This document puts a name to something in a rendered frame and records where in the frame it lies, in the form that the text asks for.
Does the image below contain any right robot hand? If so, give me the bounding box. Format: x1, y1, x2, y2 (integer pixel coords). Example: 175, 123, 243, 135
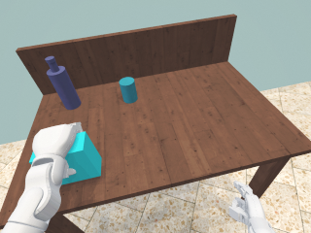
228, 181, 266, 225

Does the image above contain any robot right forearm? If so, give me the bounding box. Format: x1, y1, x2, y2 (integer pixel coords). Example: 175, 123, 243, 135
247, 216, 276, 233

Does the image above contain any left robot hand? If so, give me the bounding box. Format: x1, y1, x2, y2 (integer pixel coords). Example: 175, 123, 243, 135
32, 122, 84, 179

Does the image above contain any robot left forearm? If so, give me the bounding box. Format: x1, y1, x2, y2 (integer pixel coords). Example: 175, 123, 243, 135
1, 153, 66, 233

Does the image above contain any table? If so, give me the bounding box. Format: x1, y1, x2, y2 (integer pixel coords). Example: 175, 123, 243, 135
0, 14, 311, 233

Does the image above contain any sponge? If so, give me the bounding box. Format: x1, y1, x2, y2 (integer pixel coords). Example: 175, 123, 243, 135
29, 131, 102, 185

